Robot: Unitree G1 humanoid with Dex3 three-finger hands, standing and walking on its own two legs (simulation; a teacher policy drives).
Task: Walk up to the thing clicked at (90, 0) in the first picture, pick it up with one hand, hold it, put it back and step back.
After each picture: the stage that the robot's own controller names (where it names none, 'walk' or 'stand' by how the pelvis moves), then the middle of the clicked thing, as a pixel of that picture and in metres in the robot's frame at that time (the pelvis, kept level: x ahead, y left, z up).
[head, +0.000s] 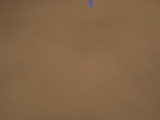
stand; (91, 2) +2.39 -0.11 -0.72
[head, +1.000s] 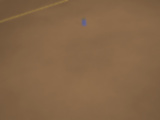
walk; (84, 21) +2.26 +0.15 -0.69
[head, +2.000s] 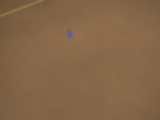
walk; (70, 33) +1.59 +0.32 -0.71
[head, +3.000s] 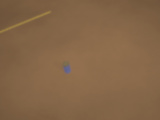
walk; (66, 67) +1.06 +0.29 -0.72
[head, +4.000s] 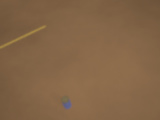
walk; (66, 102) +0.66 +0.27 -0.72
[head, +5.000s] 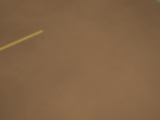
stand; out of the picture +0.44 +0.20 -0.70
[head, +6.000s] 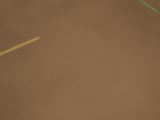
stand; out of the picture +0.40 +0.20 -0.72
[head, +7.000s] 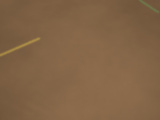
stand; out of the picture +0.40 +0.20 -0.73
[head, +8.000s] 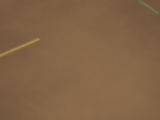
stand; out of the picture +0.39 +0.20 -0.73
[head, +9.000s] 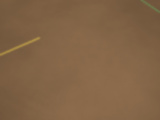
stand; out of the picture +0.38 +0.19 -0.73
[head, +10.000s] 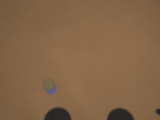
go down; (50, 86) +0.44 +0.20 -0.49
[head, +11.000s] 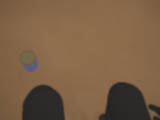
go down; (29, 61) +0.47 +0.24 -0.31
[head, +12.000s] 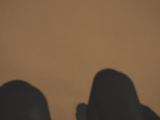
close in; out of the picture +0.44 +0.27 -0.24
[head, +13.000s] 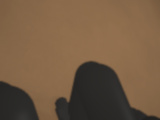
close; out of the picture +0.44 +0.29 -0.22
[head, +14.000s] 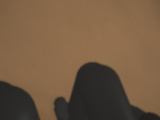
lift; out of the picture +0.43 +0.29 -0.23
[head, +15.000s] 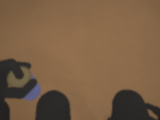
lift; (25, 84) +0.33 +0.22 -0.08
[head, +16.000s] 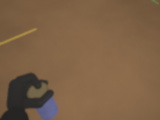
hold; (43, 101) +0.31 +0.16 +0.00
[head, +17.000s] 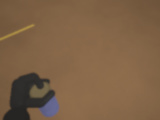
hold; (45, 100) +0.32 +0.16 -0.02
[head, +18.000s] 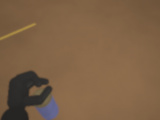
hold; (46, 104) +0.31 +0.17 -0.05
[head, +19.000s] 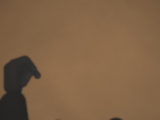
crouch; out of the picture +0.09 +0.25 -0.57
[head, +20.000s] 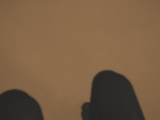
lower; out of the picture +0.06 +0.24 -0.28
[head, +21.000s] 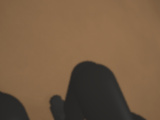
lower; out of the picture +0.01 +0.20 -0.26
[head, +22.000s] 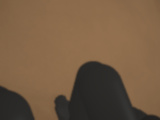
lower; out of the picture -0.02 +0.18 -0.25
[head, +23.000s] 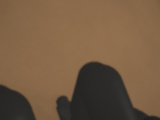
lower; out of the picture -0.03 +0.16 -0.25
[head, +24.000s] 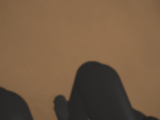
lower; out of the picture -0.05 +0.15 -0.25
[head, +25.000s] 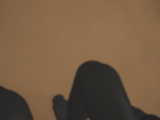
open; out of the picture -0.06 +0.14 -0.25
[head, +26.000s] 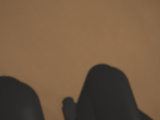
stand; out of the picture -0.06 +0.13 -0.26
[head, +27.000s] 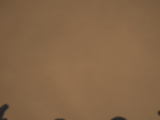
stand; out of the picture -0.10 +0.19 -0.57
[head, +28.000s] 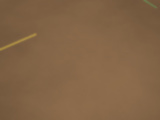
stand; out of the picture -0.12 +0.18 -0.69
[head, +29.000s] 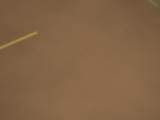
stand; out of the picture -0.13 +0.19 -0.69
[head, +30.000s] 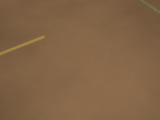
stand; out of the picture -0.11 +0.17 -0.73
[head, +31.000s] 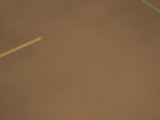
stand; out of the picture -0.12 +0.19 -0.75
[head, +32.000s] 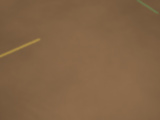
stand; out of the picture -0.13 +0.19 -0.75
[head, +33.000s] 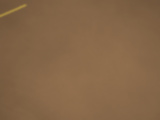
walk; out of the picture -0.13 +0.14 -0.73
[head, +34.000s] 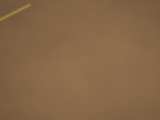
walk; out of the picture -0.10 +0.14 -0.71
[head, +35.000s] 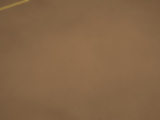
walk; out of the picture -0.27 +0.08 -0.68
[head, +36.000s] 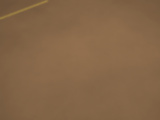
stand; out of the picture -0.90 -0.03 -0.74
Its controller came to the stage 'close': yes
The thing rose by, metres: 0.69
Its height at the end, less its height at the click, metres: -0.02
